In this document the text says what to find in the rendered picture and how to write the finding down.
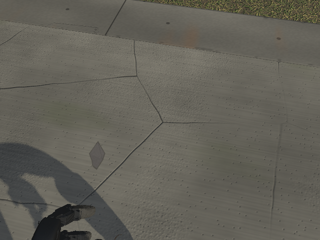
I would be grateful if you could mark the robot left hand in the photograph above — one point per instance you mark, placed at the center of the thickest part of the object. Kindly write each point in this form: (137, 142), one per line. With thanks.
(49, 227)

